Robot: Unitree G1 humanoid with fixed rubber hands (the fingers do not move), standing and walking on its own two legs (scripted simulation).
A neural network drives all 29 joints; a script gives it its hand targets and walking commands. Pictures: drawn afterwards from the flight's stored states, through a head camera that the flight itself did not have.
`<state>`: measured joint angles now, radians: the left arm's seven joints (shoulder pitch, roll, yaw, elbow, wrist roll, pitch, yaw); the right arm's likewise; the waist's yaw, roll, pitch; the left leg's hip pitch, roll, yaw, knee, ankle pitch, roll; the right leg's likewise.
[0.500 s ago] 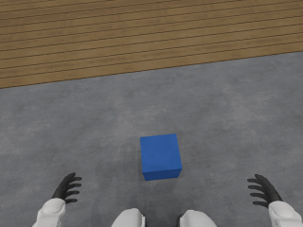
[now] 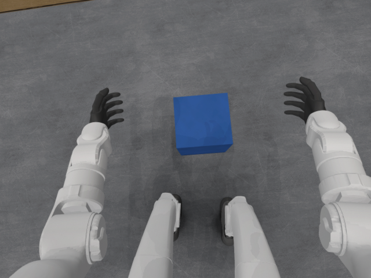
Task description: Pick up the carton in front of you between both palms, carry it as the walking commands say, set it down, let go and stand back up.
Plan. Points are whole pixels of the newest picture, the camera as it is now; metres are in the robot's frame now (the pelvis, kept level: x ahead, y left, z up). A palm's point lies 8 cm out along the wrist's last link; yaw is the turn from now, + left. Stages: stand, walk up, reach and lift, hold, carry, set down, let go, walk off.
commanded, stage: reach and lift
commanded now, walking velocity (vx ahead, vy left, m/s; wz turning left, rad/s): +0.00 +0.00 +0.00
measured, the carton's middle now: (201, 127) +0.51 +0.01 -0.55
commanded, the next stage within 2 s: none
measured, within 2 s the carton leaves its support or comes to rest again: neither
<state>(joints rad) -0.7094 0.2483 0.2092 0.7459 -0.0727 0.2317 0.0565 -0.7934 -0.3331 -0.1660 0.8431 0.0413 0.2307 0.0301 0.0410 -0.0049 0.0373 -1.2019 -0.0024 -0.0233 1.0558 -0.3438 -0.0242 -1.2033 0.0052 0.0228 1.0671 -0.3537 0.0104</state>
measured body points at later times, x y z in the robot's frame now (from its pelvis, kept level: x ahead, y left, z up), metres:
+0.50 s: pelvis +0.01 +0.00 -0.05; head +0.34 -0.01 +0.25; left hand +0.51 +0.20 -0.19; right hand +0.56 -0.18 -0.19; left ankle +0.07 +0.13 -0.64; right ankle +0.07 -0.12 -0.64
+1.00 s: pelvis -0.04 +0.00 -0.26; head +0.32 +0.00 +0.00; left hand +0.50 +0.20 -0.42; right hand +0.54 -0.18 -0.42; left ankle +0.07 +0.13 -0.64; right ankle +0.07 -0.13 -0.64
